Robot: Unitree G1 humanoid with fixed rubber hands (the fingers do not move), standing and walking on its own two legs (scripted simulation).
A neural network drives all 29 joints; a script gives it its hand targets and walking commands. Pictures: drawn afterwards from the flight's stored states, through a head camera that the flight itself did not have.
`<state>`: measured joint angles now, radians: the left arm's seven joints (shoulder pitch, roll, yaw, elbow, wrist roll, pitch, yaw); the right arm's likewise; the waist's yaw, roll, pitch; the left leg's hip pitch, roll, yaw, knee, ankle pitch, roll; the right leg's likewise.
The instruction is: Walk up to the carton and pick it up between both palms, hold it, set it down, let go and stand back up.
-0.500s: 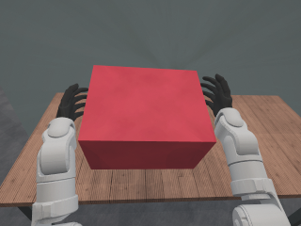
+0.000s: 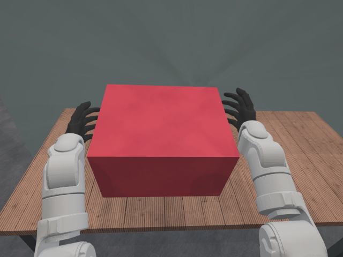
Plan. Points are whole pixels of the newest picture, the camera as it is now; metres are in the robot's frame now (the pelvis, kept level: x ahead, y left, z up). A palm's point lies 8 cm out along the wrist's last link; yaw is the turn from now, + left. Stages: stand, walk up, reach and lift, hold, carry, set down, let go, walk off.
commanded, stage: hold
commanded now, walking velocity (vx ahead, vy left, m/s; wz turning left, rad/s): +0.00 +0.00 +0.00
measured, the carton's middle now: (162, 139) +0.38 +0.01 +0.13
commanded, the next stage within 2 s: set down in 0.14 s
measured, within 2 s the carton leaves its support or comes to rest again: neither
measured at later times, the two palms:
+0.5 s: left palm (70, 132) +0.34 +0.20 +0.19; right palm (243, 117) +0.36 -0.17 +0.22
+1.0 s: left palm (77, 151) +0.35 +0.21 +0.12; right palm (226, 123) +0.39 -0.15 +0.17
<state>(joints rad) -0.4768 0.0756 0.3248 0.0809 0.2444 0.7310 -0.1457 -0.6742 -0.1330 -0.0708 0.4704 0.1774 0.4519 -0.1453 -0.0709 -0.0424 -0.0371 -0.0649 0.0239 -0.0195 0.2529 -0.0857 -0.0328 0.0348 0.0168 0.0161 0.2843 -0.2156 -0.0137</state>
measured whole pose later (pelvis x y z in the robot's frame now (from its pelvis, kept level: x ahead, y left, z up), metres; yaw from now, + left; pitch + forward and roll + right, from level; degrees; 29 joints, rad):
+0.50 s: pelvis +0.00 +0.00 +0.00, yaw -1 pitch -8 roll +0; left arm -0.47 0.02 0.34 0.08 0.28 0.53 -0.13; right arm -0.60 -0.08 -0.16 0.46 0.07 0.20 -0.09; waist -0.02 -0.07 -0.03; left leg -0.03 0.03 -0.01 0.26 -0.10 -0.04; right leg 0.07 0.02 0.03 0.29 -0.23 -0.02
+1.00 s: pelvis +0.03 -0.01 +0.00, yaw +1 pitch -7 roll +1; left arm -0.36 0.00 0.36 0.21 0.32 0.37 -0.04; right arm -0.57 -0.04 -0.08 0.60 0.04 -0.10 -0.10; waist -0.01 -0.05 0.02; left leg 0.00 0.03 -0.03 0.23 -0.12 -0.05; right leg 0.12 0.02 0.00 0.23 -0.24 -0.02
